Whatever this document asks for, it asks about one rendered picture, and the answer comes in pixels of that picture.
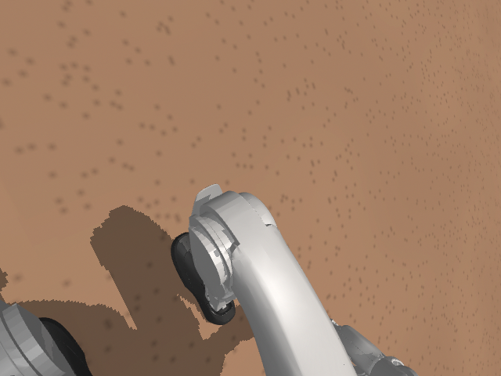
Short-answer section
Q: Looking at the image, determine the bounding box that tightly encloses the right robot foot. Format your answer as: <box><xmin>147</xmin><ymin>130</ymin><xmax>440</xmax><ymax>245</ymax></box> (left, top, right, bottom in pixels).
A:
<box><xmin>171</xmin><ymin>232</ymin><xmax>236</xmax><ymax>325</ymax></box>

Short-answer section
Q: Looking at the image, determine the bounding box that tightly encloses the right robot arm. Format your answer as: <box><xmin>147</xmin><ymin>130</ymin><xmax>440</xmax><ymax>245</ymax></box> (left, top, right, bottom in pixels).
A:
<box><xmin>370</xmin><ymin>356</ymin><xmax>419</xmax><ymax>376</ymax></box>

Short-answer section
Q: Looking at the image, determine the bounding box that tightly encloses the left robot foot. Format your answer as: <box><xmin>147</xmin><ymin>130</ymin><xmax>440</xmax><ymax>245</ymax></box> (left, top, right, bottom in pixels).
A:
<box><xmin>38</xmin><ymin>317</ymin><xmax>92</xmax><ymax>376</ymax></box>

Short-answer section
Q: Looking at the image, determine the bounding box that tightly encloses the right robot hand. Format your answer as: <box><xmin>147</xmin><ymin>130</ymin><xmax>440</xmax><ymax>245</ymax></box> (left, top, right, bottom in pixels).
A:
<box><xmin>330</xmin><ymin>319</ymin><xmax>386</xmax><ymax>376</ymax></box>

